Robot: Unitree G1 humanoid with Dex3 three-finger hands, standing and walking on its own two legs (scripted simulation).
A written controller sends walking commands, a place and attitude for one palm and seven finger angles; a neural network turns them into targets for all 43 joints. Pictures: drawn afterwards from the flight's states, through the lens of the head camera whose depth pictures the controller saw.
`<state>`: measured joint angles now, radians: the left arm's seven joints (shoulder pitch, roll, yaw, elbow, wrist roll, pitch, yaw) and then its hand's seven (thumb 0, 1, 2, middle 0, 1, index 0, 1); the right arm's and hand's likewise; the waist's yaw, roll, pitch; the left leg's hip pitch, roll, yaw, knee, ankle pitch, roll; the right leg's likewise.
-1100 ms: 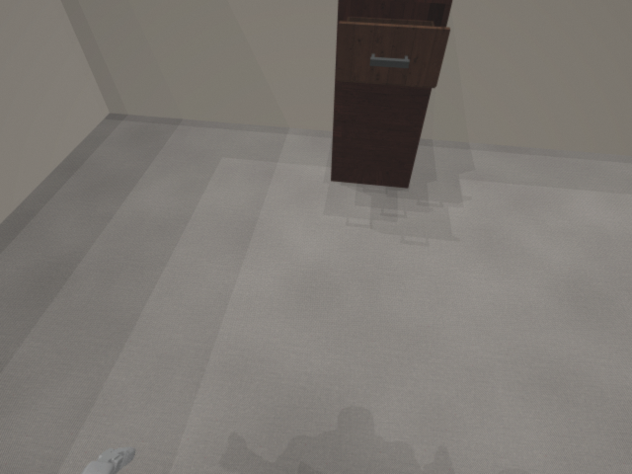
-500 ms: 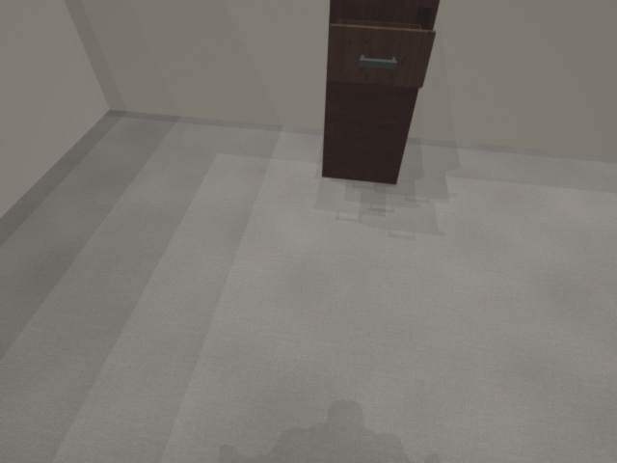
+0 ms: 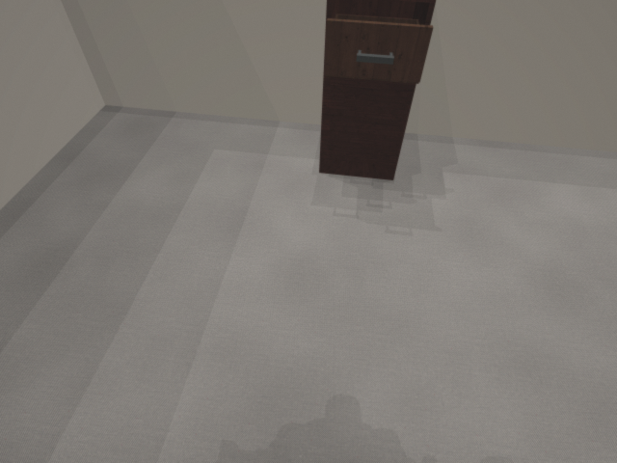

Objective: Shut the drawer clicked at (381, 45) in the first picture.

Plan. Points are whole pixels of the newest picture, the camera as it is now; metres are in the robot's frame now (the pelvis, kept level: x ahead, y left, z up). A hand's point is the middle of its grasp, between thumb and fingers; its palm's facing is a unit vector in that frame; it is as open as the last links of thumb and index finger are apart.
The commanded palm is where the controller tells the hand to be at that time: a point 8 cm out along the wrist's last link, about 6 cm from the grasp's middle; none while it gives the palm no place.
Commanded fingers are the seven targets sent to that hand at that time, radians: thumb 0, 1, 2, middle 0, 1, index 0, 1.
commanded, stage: look at it before walking up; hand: left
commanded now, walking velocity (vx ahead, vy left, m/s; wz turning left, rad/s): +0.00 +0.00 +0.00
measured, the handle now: (375, 56) +1.33 -0.15 -0.05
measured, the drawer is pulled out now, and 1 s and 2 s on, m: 0.23 0.23 0.23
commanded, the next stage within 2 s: walk to a spot facing it in 0.44 s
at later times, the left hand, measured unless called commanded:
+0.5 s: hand out of the picture +0.09 +0.25 -0.16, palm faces -0.03 -0.94 -0.33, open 7.4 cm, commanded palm none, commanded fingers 0.00 0.90 0.90 -0.20 -0.30 -0.20 -0.30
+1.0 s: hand out of the picture +0.11 +0.15 -0.18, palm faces -0.10 -0.97 -0.22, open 7.4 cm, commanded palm none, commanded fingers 0.00 0.90 0.90 -0.20 -0.30 -0.20 -0.30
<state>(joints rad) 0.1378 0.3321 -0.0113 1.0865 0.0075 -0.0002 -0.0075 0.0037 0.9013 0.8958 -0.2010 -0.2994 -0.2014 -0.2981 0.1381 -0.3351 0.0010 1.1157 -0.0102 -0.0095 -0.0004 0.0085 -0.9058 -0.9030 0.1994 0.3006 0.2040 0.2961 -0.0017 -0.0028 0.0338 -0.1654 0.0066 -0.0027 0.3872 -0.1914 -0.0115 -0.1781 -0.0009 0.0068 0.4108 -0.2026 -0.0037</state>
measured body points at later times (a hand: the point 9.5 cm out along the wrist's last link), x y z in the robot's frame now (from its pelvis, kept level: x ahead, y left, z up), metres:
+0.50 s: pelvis +0.02 +0.00 +0.00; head +0.02 +0.00 +0.45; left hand +0.09 +0.30 -0.13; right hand +0.10 -0.29 -0.13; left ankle +0.01 +0.13 -0.74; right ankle +0.01 -0.12 -0.74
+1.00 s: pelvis +0.10 -0.04 -0.02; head +0.12 -0.05 +0.43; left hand +0.12 +0.20 -0.16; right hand +0.07 -0.29 -0.17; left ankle +0.06 +0.10 -0.67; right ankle +0.05 -0.11 -0.74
